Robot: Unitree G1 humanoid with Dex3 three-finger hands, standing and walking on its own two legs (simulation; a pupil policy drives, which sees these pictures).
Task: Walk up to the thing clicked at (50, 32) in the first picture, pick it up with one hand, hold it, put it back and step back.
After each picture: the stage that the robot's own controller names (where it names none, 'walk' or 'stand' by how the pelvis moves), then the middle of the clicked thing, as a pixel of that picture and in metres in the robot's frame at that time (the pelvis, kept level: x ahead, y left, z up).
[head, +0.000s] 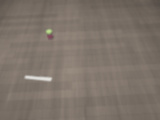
stand; (49, 34) +1.52 +0.41 -0.72
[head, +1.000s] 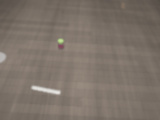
walk; (60, 44) +1.42 +0.19 -0.69
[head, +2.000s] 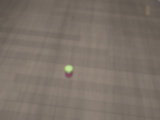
walk; (68, 71) +0.85 +0.10 -0.71
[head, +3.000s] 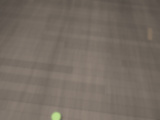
walk; (56, 119) +0.46 +0.16 -0.71
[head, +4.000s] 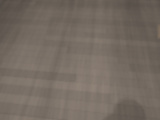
stand; out of the picture +0.32 +0.20 -0.70
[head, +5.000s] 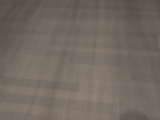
stand; out of the picture +0.31 +0.19 -0.72
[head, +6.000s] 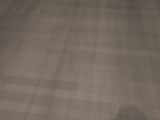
stand; out of the picture +0.30 +0.19 -0.73
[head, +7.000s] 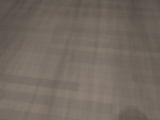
stand; out of the picture +0.31 +0.19 -0.73
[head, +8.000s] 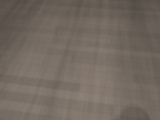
stand; out of the picture +0.30 +0.19 -0.73
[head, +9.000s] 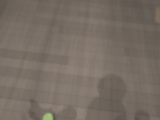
go down; out of the picture +0.33 +0.20 -0.66
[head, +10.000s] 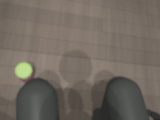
go down; (25, 73) +0.38 +0.24 -0.29
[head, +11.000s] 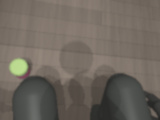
close in; (21, 69) +0.38 +0.25 -0.28
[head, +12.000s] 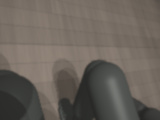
close in; out of the picture +0.37 +0.28 -0.21
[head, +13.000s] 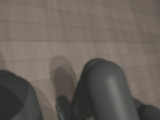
close; out of the picture +0.36 +0.29 -0.21
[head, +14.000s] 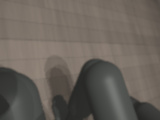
lift; out of the picture +0.35 +0.29 -0.22
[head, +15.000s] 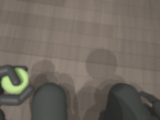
lift; (19, 85) +0.30 +0.23 -0.06
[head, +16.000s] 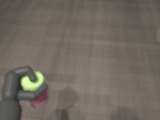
hold; (36, 90) +0.32 +0.17 +0.02
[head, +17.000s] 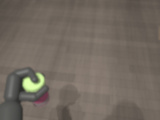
hold; (37, 90) +0.33 +0.18 +0.00
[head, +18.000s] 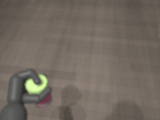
crouch; (40, 92) +0.32 +0.17 +0.00
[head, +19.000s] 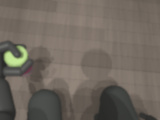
crouch; (20, 62) +0.40 +0.21 -0.09
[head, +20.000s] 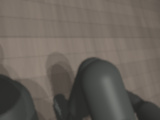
lower; out of the picture +0.39 +0.31 -0.22
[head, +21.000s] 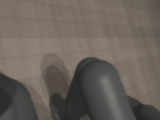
lower; out of the picture +0.39 +0.31 -0.22
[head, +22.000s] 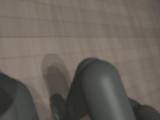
lower; out of the picture +0.39 +0.31 -0.22
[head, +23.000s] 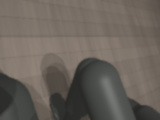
lower; out of the picture +0.38 +0.31 -0.22
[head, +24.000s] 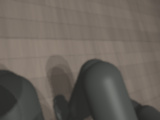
loosen; out of the picture +0.37 +0.29 -0.22
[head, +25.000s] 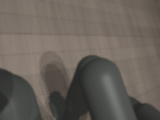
withdraw; out of the picture +0.37 +0.28 -0.22
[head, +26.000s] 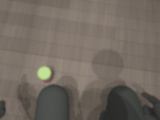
walk; (45, 75) +0.41 +0.22 -0.40
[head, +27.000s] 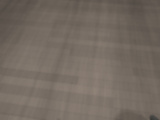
stand; out of the picture +0.34 +0.18 -0.66
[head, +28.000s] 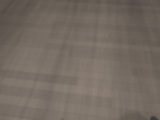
stand; out of the picture +0.34 +0.19 -0.67
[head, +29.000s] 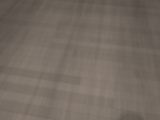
stand; out of the picture +0.35 +0.17 -0.70
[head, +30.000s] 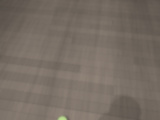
walk; out of the picture +0.37 +0.15 -0.70
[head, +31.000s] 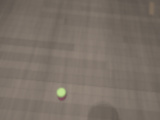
walk; (61, 94) +0.53 +0.14 -0.71
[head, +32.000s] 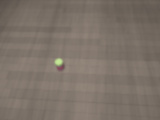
walk; (59, 65) +0.85 +0.26 -0.68
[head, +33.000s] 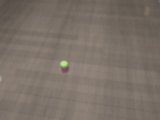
stand; (64, 67) +0.98 +0.20 -0.71
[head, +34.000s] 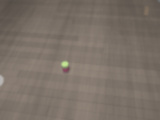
stand; (65, 67) +1.00 +0.19 -0.72
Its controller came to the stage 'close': yes
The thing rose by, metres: 0.71
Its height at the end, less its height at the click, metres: +0.00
